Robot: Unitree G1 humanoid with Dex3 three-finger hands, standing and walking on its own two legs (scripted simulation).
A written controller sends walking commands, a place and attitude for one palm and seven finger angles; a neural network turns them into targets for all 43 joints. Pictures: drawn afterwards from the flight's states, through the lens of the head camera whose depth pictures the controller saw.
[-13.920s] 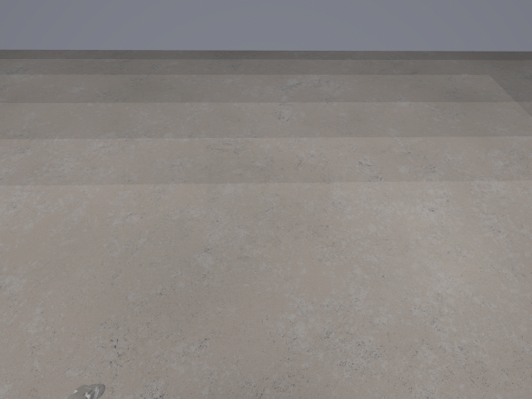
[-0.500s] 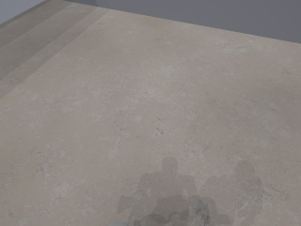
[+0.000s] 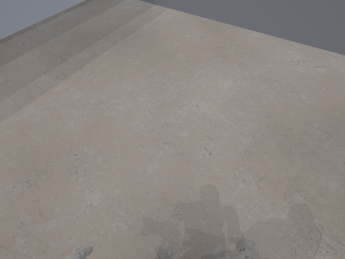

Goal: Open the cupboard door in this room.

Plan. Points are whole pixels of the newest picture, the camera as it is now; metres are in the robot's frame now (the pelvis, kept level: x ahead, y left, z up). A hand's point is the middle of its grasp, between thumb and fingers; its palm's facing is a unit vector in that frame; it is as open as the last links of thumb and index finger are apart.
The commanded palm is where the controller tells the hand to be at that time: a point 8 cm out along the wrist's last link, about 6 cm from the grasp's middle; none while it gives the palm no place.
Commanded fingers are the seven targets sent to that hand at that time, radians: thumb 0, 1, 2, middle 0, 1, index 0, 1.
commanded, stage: turn or walk to find it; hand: left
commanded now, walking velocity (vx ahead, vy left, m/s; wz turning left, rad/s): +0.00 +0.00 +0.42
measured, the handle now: out of the picture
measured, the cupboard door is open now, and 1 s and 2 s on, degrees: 0 0 0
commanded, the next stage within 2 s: none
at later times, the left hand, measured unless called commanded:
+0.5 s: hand out of the picture -0.06 +0.21 -0.19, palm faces +0.30 -0.92 -0.23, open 7.4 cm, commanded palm none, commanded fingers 0.00 0.90 0.90 -0.20 -0.30 -0.20 -0.30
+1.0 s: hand out of the picture -0.03 +0.22 -0.15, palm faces +0.43 -0.86 -0.27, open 7.4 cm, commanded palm none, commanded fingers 0.00 0.90 0.90 -0.20 -0.30 -0.20 -0.30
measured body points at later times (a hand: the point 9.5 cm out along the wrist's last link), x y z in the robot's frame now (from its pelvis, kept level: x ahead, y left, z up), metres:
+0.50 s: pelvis -0.03 +0.01 -0.01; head +0.00 +0.03 +0.43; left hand -0.07 +0.26 -0.17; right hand +0.11 -0.23 -0.15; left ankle -0.06 +0.11 -0.74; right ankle -0.01 -0.12 -0.74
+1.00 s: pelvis -0.05 -0.01 -0.01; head -0.02 -0.01 +0.44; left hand -0.06 +0.26 -0.13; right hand +0.10 -0.21 -0.16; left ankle -0.06 +0.11 -0.74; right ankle -0.01 -0.12 -0.74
